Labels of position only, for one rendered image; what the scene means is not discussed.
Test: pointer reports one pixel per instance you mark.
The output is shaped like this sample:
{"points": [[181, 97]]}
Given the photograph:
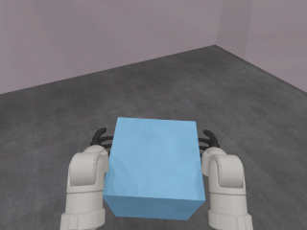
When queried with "robot right forearm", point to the robot right forearm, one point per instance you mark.
{"points": [[227, 187]]}

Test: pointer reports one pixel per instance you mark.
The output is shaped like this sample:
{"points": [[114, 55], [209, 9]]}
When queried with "carton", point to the carton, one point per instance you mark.
{"points": [[154, 169]]}

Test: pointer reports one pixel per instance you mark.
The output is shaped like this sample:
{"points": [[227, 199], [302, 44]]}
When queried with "robot right hand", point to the robot right hand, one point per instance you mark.
{"points": [[212, 141]]}

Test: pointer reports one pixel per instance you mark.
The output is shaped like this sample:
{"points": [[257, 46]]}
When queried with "robot left forearm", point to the robot left forearm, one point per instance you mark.
{"points": [[85, 183]]}

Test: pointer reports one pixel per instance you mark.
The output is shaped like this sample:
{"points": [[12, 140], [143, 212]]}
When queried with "robot left hand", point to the robot left hand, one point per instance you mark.
{"points": [[97, 139]]}

